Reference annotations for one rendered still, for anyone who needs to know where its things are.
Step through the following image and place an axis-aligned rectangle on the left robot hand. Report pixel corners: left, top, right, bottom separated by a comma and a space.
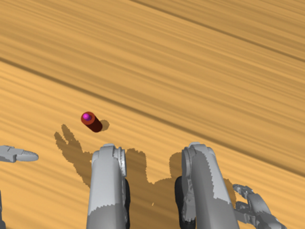
0, 145, 39, 163

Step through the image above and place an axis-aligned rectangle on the right robot hand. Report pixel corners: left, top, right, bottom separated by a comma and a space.
233, 184, 271, 228

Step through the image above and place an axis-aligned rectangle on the bottle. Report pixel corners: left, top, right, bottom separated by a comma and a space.
81, 112, 102, 133

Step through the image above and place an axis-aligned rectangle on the right robot arm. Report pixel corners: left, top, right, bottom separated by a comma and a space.
255, 213, 287, 229

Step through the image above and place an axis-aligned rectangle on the right robot foot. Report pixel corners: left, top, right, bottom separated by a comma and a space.
174, 176, 196, 229

